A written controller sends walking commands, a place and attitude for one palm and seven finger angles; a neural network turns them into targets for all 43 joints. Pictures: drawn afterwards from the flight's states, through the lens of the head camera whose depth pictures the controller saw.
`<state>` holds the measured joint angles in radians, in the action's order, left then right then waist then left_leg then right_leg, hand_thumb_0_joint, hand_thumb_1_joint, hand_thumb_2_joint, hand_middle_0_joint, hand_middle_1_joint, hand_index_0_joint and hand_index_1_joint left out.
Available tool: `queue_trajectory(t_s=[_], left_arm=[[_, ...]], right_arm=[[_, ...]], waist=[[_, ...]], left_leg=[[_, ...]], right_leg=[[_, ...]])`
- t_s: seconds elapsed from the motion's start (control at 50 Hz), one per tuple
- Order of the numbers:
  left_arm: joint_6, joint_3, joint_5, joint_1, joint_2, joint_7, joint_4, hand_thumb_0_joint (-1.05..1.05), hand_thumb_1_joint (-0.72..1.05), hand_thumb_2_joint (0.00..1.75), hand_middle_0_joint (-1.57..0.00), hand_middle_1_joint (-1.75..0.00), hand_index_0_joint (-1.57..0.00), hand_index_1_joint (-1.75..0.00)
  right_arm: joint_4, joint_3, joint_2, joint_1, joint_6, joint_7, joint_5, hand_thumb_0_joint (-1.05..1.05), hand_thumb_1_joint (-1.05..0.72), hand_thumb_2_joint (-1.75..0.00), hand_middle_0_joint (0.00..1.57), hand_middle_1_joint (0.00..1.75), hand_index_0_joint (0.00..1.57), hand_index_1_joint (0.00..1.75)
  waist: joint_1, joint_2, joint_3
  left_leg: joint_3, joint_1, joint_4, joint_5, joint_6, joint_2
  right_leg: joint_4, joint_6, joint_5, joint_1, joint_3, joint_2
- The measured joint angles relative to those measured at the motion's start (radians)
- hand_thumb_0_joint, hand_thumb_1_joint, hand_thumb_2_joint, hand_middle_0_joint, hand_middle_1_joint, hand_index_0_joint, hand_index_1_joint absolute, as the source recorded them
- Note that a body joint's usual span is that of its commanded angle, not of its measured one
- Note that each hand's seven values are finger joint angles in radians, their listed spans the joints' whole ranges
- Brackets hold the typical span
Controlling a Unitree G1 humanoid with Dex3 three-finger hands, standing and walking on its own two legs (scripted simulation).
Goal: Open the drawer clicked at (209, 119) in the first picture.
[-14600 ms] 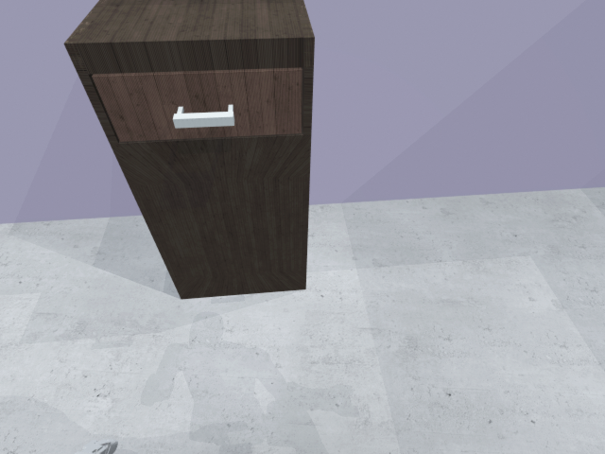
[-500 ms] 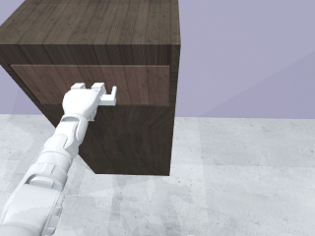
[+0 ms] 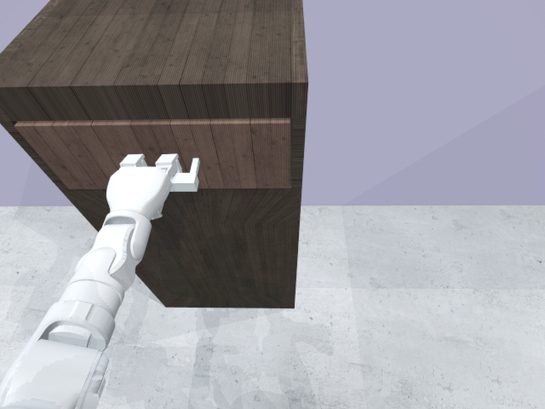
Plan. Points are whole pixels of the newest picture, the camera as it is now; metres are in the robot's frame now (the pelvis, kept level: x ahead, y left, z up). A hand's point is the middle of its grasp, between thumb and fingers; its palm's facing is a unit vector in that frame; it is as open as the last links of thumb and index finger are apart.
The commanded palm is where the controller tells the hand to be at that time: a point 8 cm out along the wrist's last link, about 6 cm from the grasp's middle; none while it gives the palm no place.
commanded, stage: pull the drawer open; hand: left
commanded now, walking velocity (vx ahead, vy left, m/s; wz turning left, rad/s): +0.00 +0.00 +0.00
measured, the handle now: (161, 173) +0.48 +0.20 +0.05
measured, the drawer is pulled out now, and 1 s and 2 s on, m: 0.01 0.14 0.25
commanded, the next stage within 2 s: none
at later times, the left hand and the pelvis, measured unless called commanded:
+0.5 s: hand (143, 248) +0.35 +0.20 +0.03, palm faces +0.00 -0.06 -1.00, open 5.8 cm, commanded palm +0.31 +0.20 +0.09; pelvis +0.01 +0.00 +0.00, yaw +1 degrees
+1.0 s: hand (134, 284) +0.29 +0.20 +0.03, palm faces +0.01 -0.06 -1.00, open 5.8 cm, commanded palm +0.26 +0.21 +0.09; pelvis +0.00 -0.01 +0.00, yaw +1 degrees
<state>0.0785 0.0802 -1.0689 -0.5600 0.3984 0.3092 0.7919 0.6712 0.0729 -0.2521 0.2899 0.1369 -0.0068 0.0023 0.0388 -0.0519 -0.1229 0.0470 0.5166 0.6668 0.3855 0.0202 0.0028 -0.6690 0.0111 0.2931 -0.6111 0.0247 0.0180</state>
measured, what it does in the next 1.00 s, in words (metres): stands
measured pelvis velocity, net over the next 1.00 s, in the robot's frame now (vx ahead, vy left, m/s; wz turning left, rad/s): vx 0.00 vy -0.01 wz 0.01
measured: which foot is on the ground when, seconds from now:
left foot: down 0.00-1.00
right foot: down 0.00-1.00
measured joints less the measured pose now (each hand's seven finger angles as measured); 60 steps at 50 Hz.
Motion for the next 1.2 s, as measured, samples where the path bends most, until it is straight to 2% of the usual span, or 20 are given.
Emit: queue_trajectory(t_s=[0.22,0.46,0.62,0.84,1.02,1.2], left_arm=[[-0.053,0.036,0.015,0.204,-0.033,-0.008,-0.252,0.01,0.72,0.8,-0.3,-1.35,-0.37,-1.31],[-0.081,0.076,0.015,0.322,-0.045,-0.042,-0.387,0.02,0.71,0.8,-0.31,-1.35,-0.38,-1.32],[-0.069,0.057,0.022,0.426,-0.039,-0.054,-0.485,0.02,0.71,0.8,-0.31,-1.35,-0.39,-1.31],[-0.063,0.053,0.021,0.514,-0.031,-0.032,-0.564,0.03,0.7,0.81,-0.31,-1.35,-0.39,-1.33],[-0.056,0.035,0.03,0.538,-0.022,-0.039,-0.567,0.03,0.7,0.8,-0.32,-1.34,-0.4,-1.33],[-0.056,0.011,0.034,0.629,-0.027,-0.037,-0.649,0.03,0.71,0.79,-0.3,-1.35,-0.4,-1.32]], right_arm=[[-0.017,-0.001,-0.001,-0.043,0.005,0.013,0.003,0.01,-0.91,-0.9,0.2,0.3,0.2,0.3],[-0.045,-0.023,0.013,-0.127,-0.006,0.006,-0.003,0.01,-0.91,-0.9,0.2,0.3,0.2,0.3],[-0.057,-0.032,0.019,-0.141,-0.02,0.008,-0.011,0.01,-0.91,-0.9,0.2,0.3,0.2,0.3],[-0.033,-0.032,0.011,-0.137,-0.032,0.001,-0.017,0.01,-0.91,-0.9,0.2,0.3,0.2,0.3],[-0.025,-0.039,0.016,-0.14,-0.044,-0.012,-0.014,0.01,-0.91,-0.9,0.2,0.3,0.2,0.3],[-0.04,-0.036,0.011,-0.141,-0.058,-0.003,-0.018,0.01,-0.91,-0.9,0.2,0.3,0.2,0.3]], waist=[[-0.036,-0.008,0.006],[-0.073,-0.008,0.017],[-0.083,-0.008,0.024],[-0.094,-0.008,0.042],[-0.089,-0.008,0.048],[-0.087,-0.005,0.049]], left_leg=[[-0.004,-0.059,-0.023,0.007,0.001,0.003],[-0.018,-0.111,-0.035,0.005,-0.005,0.006],[-0.015,-0.133,-0.04,0.003,-0.011,0.003],[-0.018,-0.142,-0.032,-0.001,-0.017,0.002],[-0.011,-0.154,-0.043,-0.012,-0.02,0.0],[0.0,-0.161,-0.046,-0.011,-0.021,-0.003]], right_leg=[[0.017,-0.003,0.012,0.058,-0.003,-0.003],[0.018,0.003,0.022,0.111,-0.016,-0.007],[0.015,0.008,0.023,0.127,-0.014,-0.003],[0.0,0.015,0.023,0.133,-0.018,-0.003],[0.002,0.019,0.014,0.139,-0.011,0.0],[0.001,0.019,0.012,0.14,0.0,0.004]])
